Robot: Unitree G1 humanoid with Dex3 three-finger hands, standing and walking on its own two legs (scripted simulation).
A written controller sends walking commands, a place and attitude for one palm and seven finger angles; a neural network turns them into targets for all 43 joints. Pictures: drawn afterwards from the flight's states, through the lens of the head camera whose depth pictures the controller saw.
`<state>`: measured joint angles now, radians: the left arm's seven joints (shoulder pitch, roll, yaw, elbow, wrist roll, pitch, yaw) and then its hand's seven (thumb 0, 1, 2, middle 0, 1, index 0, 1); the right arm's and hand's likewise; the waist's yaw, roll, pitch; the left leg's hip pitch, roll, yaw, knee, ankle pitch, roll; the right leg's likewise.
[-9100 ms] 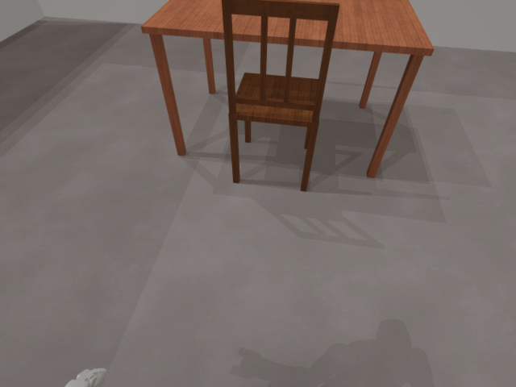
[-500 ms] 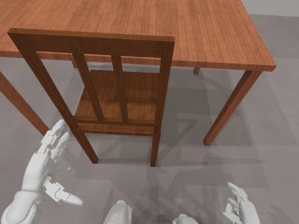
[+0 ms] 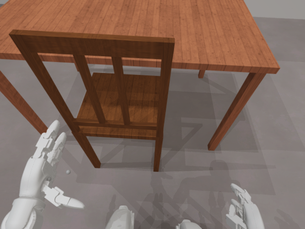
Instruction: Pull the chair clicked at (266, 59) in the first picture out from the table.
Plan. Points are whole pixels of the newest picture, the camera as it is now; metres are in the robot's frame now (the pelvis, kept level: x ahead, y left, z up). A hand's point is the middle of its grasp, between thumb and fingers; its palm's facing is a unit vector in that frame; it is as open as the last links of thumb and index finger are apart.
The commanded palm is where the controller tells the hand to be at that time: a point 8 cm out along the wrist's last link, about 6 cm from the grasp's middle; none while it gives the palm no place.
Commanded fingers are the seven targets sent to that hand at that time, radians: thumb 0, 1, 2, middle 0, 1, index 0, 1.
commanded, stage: aim the fingers beside a spindle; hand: left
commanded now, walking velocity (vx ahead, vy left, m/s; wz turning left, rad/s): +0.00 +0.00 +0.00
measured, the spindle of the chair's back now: (92, 94) +0.52 +0.22 +0.00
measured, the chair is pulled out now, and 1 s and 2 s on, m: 0.00 0.00 0.00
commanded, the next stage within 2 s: none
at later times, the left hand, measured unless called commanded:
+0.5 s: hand (77, 156) +0.29 +0.21 +0.02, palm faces -0.04 -1.00 -0.05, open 16.9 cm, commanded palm +0.28 +0.26 +0.03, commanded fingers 0.00 -0.50 0.30 -0.06 -0.08 -0.06 -0.08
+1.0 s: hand (86, 139) +0.35 +0.20 +0.01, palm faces -0.03 -1.00 -0.06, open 16.9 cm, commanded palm +0.33 +0.25 +0.01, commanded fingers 0.00 -0.50 0.30 -0.06 -0.08 -0.06 -0.08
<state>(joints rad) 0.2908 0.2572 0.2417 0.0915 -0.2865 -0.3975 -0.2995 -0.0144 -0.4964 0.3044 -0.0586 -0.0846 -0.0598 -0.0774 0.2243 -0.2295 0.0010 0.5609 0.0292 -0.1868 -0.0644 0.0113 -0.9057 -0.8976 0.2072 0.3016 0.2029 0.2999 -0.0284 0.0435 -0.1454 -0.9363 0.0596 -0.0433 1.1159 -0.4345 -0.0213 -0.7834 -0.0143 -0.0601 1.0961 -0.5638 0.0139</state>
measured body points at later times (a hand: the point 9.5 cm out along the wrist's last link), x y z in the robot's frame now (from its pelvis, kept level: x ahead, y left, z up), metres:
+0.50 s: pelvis +0.00 +0.01 -0.01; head +0.08 +0.01 +0.43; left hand +0.29 +0.26 +0.03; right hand +0.14 -0.25 -0.10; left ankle +0.06 +0.13 -0.66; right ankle -0.01 -0.13 -0.66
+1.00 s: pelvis +0.00 +0.01 -0.02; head +0.10 +0.02 +0.42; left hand +0.34 +0.25 +0.02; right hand +0.13 -0.24 -0.12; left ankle +0.06 +0.13 -0.66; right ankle -0.01 -0.13 -0.66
